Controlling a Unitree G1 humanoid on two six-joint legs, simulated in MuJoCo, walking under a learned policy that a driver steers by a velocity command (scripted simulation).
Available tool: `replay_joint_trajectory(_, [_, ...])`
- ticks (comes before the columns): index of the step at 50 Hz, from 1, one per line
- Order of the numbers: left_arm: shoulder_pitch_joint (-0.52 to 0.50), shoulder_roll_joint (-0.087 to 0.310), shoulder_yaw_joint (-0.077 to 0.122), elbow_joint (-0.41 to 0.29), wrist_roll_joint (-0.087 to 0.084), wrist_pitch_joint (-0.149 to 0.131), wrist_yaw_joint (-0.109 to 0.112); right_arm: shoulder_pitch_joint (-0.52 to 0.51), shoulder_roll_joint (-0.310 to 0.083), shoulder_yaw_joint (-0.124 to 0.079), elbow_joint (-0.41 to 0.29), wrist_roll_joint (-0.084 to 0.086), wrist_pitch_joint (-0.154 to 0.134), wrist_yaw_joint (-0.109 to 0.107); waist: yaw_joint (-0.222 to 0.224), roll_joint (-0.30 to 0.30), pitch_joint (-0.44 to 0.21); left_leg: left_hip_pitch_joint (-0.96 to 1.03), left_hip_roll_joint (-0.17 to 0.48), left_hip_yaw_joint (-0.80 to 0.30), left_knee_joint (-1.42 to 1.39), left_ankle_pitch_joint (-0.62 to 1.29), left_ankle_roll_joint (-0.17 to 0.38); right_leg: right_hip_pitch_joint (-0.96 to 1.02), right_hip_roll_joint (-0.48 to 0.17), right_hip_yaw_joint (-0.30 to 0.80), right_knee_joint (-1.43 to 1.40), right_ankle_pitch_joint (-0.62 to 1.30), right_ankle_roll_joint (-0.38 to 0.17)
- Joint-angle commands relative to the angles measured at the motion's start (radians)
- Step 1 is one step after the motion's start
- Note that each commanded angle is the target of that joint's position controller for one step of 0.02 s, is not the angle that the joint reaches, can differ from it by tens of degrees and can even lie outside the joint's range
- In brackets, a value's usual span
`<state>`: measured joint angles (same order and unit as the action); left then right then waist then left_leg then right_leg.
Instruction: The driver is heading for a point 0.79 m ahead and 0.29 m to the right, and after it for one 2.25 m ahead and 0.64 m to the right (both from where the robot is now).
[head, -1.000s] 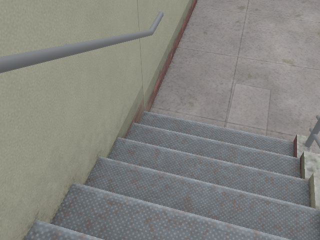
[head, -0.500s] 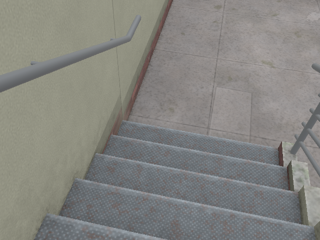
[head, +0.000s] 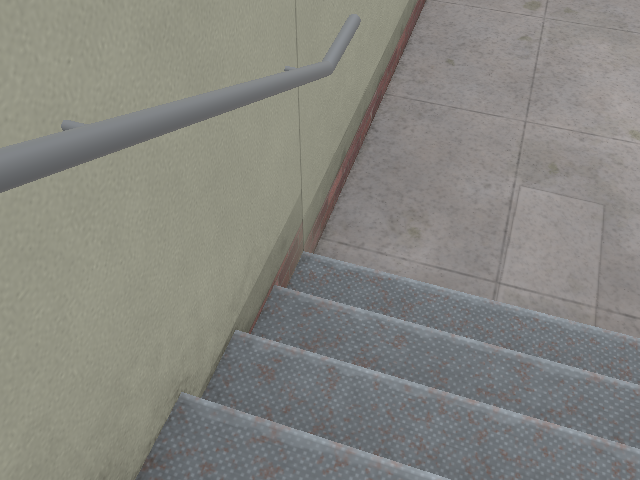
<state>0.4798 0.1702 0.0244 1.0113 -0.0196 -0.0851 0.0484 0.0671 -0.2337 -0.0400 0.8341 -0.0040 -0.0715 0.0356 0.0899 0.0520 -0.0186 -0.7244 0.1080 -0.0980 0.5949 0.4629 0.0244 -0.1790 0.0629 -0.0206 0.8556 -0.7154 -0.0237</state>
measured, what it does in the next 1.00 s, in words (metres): goes down, turning right: left foot 0.16 m lower, then right foot 0.16 m lower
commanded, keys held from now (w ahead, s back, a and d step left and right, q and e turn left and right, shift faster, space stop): w+e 1.00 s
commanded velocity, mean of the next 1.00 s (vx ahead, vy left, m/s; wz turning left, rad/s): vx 0.50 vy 0.00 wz -0.48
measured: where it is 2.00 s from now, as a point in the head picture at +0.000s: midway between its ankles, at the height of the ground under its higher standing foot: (443, 376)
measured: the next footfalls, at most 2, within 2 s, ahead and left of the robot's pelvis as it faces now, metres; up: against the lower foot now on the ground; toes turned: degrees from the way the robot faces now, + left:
left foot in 0.12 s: +0.25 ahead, +0.15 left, -0.16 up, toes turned -1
right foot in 0.70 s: +0.50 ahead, -0.13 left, -0.32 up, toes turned -20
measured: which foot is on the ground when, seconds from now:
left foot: up 0.00-0.10, down 0.12-0.70, up 0.72-1.00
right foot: down 0.00-0.12, up 0.14-0.68, down 0.70-1.00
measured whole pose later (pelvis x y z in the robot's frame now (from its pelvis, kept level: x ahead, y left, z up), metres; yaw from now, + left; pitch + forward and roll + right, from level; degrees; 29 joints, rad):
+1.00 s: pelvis +0.54 -0.06 -0.28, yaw -32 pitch +3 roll -1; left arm 0.41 0.16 0.05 0.86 -0.03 -0.03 0.04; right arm 0.13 -0.24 -0.07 0.76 -0.03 -0.09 -0.03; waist 0.03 0.05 -0.05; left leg -0.78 0.07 -0.16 0.94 0.22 -0.03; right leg -0.34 0.17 0.15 0.73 -0.42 -0.10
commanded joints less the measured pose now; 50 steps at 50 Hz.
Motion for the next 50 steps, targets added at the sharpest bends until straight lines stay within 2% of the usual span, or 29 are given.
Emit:
replay_joint_trajectory(1, [0.013, 0.137, 0.038, -0.032, -0.017, 0.022, 0.004, -0.134, -0.024, 0.006, -0.128, 0.019, 0.008, 0.019, 0.024, -0.138, 0.083, 0.263, -0.054, 0.048, -0.092, 0.012, -0.015, -0.219, -0.141, 0.179, -0.112, 0.404, -0.147])
replay_joint_trajectory(3, [0.005, 0.134, 0.048, -0.045, -0.012, 0.043, 0.013, -0.025, -0.08, -0.012, -0.099, 0.014, 0.021, 0.012, -0.016, -0.14, 0.071, 0.273, -0.021, 0.03, -0.208, -0.09, -0.019, -0.032, -0.146, 0.228, 0.047, 0.508, -0.12])
replay_joint_trajectory(5, [-0.004, 0.135, 0.048, 0.01, -0.003, 0.045, 0.001, 0.397, -0.191, -0.072, 0.035, 0.01, 0.015, 0.002, -0.223, -0.128, -0.045, 0.695, 0.0, 0.078, -0.187, -0.143, 0.01, -0.109, -0.114, 0.219, 0.494, 0.658, -0.057])
replay_joint_trajectory(6, [0.035, 0.072, 0.039, 0.032, -0.015, 0.031, -0.011, 0.599, -0.211, -0.075, 0.118, -0.011, 0.002, 0.011, -0.292, 0.086, -0.107, 0.974, 0.11, 0.003, -0.082, 0.152, 0.083, -0.368, 0.048, 0.189, 0.96, 0.07, 0.015])
replay_joint_trajectory(7, [0.253, 0.01, 0.029, 0.043, -0.023, 0.023, -0.024, 0.542, -0.181, -0.039, 0.105, -0.045, -0.004, 0.023, -0.161, 0.255, -0.184, 1.124, 0.219, -0.067, 0.216, 0.359, 0.09, -0.628, 0.025, 0.281, 1.198, -0.247, 0.016])
replay_joint_trajectory(8, [0.256, 0.077, 0.037, -0.008, -0.038, 0.021, -0.03, 0.507, -0.167, -0.043, 0.055, -0.018, 0.01, 0.032, -0.16, 0.296, -0.273, 1.107, 0.299, -0.231, 0.123, 0.048, 0.169, -0.709, -0.006, 0.304, 1.154, -0.111, 0.023])
replay_joint_trajectory(9, [0.119, 0.108, 0.051, -0.093, -0.061, 0.02, -0.014, 0.49, -0.196, -0.061, 0.081, -0.008, 0.015, 0.029, -0.168, 0.215, -0.216, 0.953, 0.383, -0.431, -0.125, -0.59, 0.239, -0.773, -0.024, 0.25, 1.096, 0.086, 0.025])
replay_joint_trajectory(10, [-0.032, 0.138, 0.06, -0.138, -0.062, 0.042, 0.016, 0.405, -0.126, -0.041, 0.086, -0.018, 0.025, 0.019, -0.145, 0.057, -0.076, 0.752, 0.335, -0.446, -0.295, -0.91, 0.217, -0.789, -0.059, 0.166, 1.061, 0.224, 0.007])
replay_joint_trajectory(11, [-0.039, 0.147, 0.065, -0.149, -0.071, 0.066, 0.028, 0.256, -0.094, -0.022, 0.055, -0.036, 0.011, 0.015, -0.075, 0.071, 0.02, 0.524, 0.342, -0.438, -0.311, -0.977, 0.215, -0.733, -0.103, 0.201, 0.879, 0.429, -0.021])
replay_joint_trajectory(14, [-0.001, 0.116, 0.077, -0.129, -0.037, 0.071, 0.03, 0.174, -0.046, -0.007, 0.06, -0.023, -0.03, -0.009, -0.008, 0.068, 0.087, 0.265, 0.172, -0.114, -0.239, -0.689, 0.102, -0.587, -0.139, 0.249, 0.571, 0.626, -0.018])
replay_joint_trajectory(18, [-0.102, 0.114, 0.075, -0.192, -0.007, 0.087, -0.012, 0.333, -0.075, -0.013, 0.141, -0.041, -0.03, -0.05, -0.049, 0.056, 0.01, 0.437, 0.21, -0.082, -0.202, -0.484, 0.169, -0.676, -0.152, 0.262, 0.392, 0.722, -0.012])
replay_joint_trajectory(20, [-0.224, 0.143, 0.086, -0.246, 0.01, 0.086, -0.046, 0.357, -0.003, 0.002, 0.145, 0.001, -0.043, -0.058, -0.061, -0.033, 0.028, 0.513, 0.171, 0.003, -0.142, -0.507, 0.094, -0.734, -0.143, 0.328, 0.191, 0.936, -0.053])
replay_joint_trajectory(22, [-0.286, 0.114, 0.079, -0.284, 0.029, 0.078, -0.077, 0.348, -0.048, -0.001, 0.146, 0.002, -0.039, -0.097, -0.07, 0.009, 0.071, 0.433, 0.119, 0.131, -0.102, -0.544, 0.056, -0.641, -0.101, 0.251, -0.014, 1.162, -0.057])
replay_joint_trajectory(25, [-0.355, 0.065, 0.061, -0.29, 0.014, 0.068, -0.11, 0.383, -0.045, -0.001, 0.153, 0.007, -0.034, -0.104, -0.12, 0.024, 0.078, 0.347, 0.095, 0.234, -0.003, -0.744, 0.061, -0.433, -0.073, 0.129, -0.15, 1.357, -0.048])
replay_joint_trajectory(31, [-0.546, 0.071, 0.036, -0.375, -0.016, 0.087, -0.136, 0.435, -0.098, -0.039, 0.109, 0.018, 0.026, -0.104, -0.234, -0.017, 0.182, 0.545, 0.203, 0.154, 0.253, -0.627, 0.066, -0.53, -0.112, 0.042, -0.358, 1.021, -0.035])
replay_joint_trajectory(33, [-0.436, 0.116, 0.059, -0.331, -0.013, 0.079, -0.129, 0.461, -0.12, -0.044, 0.141, 0.019, 0.038, -0.087, -0.167, -0.011, 0.12, 0.542, 0.225, 0.165, 0.46, -0.391, 0.079, -0.318, -0.093, -0.013, -0.385, 0.876, -0.069])
replay_joint_trajectory(34, [-0.215, 0.152, 0.079, -0.268, -0.014, 0.076, -0.114, 0.375, -0.148, -0.05, 0.143, 0.019, 0.03, -0.078, -0.033, 0.035, 0.035, 0.426, 0.224, 0.173, 0.663, -0.297, 0.064, -0.04, -0.093, -0.012, -0.42, 0.944, -0.114])
replay_joint_trajectory(35, [-0.031, 0.24, 0.114, -0.196, 0.008, 0.071, -0.103, 0.338, -0.159, -0.052, 0.134, 0.024, 0.006, -0.071, 0.077, -0.109, -0.057, 0.297, 0.087, 0.253, 1.053, -0.362, 0.008, 0.26, -0.064, -0.031, -0.463, 1.194, -0.185])
replay_joint_trajectory(36, [0.011, 0.295, 0.096, -0.171, 0.02, 0.059, -0.106, 0.46, -0.052, -0.033, 0.113, -0.015, -0.016, -0.065, -0.001, -0.393, -0.172, -0.186, -0.043, 0.206, 1.547, -1.397, -0.063, 0.674, -0.208, 0.175, -0.095, 1.649, -0.286])
replay_joint_trajectory(37, [0.11, 0.278, 0.093, -0.167, -0.014, 0.073, -0.11, 0.504, -0.124, -0.032, 0.074, 0.027, -0.05, -0.041, 0.033, -0.443, -0.408, -0.293, -0.035, 0.019, 1.577, -1.406, -0.078, 0.826, -0.297, 0.411, -0.073, 1.449, -0.436])
replay_joint_trajectory(38, [0.141, 0.284, 0.096, -0.167, -0.022, 0.088, -0.094, 0.346, -0.131, -0.033, -0.024, 0.052, -0.064, -0.038, 0.074, -0.363, -0.45, -0.394, -0.057, -0.002, 1.471, -1.334, -0.087, 0.791, -0.387, 0.623, -0.34, 0.951, -0.487])
replay_joint_trajectory(39, [0.066, 0.279, 0.093, -0.163, -0.014, 0.088, -0.077, 0.223, -0.107, -0.025, -0.065, 0.077, -0.055, -0.057, 0.031, -0.167, -0.281, -0.486, -0.023, -0.01, 1.322, -1.142, -0.05, 0.607, -0.417, 0.717, -0.458, 0.528, -0.431])
replay_joint_trajectory(40, [-0.108, 0.215, 0.072, -0.216, -0.002, 0.079, -0.075, 0.155, -0.102, -0.029, -0.068, 0.052, -0.028, -0.092, -0.037, 0.011, -0.115, -0.466, -0.012, 0.01, 1.249, -1.034, -0.035, 0.363, -0.404, 0.762, -0.505, 0.373, -0.367])
replay_joint_trajectory(41, [-0.223, 0.163, 0.05, -0.255, 0.024, 0.048, -0.08, 0.206, -0.085, -0.03, -0.041, 0.043, -0.01, -0.11, -0.126, 0.06, -0.055, -0.349, 0.016, -0.068, 1.026, -0.801, -0.022, 0.101, -0.398, 0.745, -0.463, 0.444, -0.335])
replay_joint_trajectory(43, [-0.309, 0.126, 0.036, -0.287, -0.002, 0.021, -0.069, 0.213, -0.092, -0.042, -0.048, -0.018, 0.006, -0.108, -0.188, 0.04, 0.043, -0.088, 0.019, -0.043, 0.681, -0.64, -0.067, -0.294, -0.207, 0.477, -0.452, 0.65, -0.269])
replay_joint_trajectory(45, [-0.283, 0.187, 0.056, -0.275, 0.017, 0.036, -0.02, 0.176, -0.058, -0.04, -0.086, -0.069, -0.005, -0.102, -0.181, -0.084, -0.024, 0.106, -0.024, 0.021, 0.514, -0.526, -0.101, -0.373, -0.131, 0.385, -0.417, 0.903, -0.276])
replay_joint_trajectory(46, [-0.246, 0.218, 0.069, -0.272, 0.047, 0.043, -0.013, 0.282, -0.079, -0.048, -0.038, -0.043, -0.014, -0.082, -0.195, -0.1, -0.1, 0.134, -0.045, 0.021, 0.606, -0.39, -0.1, -0.319, -0.152, 0.404, -0.36, 0.995, -0.288])
replay_joint_trajectory(48, [-0.106, 0.139, 0.06, -0.219, -0.009, 0.032, -0.001, 0.162, -0.113, -0.059, -0.094, -0.007, -0.027, -0.063, -0.123, -0.094, -0.053, -0.064, -0.028, -0.083, 0.398, -0.19, -0.056, -0.154, -0.128, 0.468, -0.275, 0.733, -0.279])
replay_joint_trajectory(50, [-0.072, 0.093, 0.049, -0.205, -0.034, 0.031, 0.03, 0.035, -0.068, -0.042, -0.166, -0.039, -0.038, -0.04, -0.098, -0.093, 0.009, 0.073, -0.066, -0.062, 0.108, 0.043, -0.036, -0.295, -0.043, 0.422, -0.235, 0.459, -0.249])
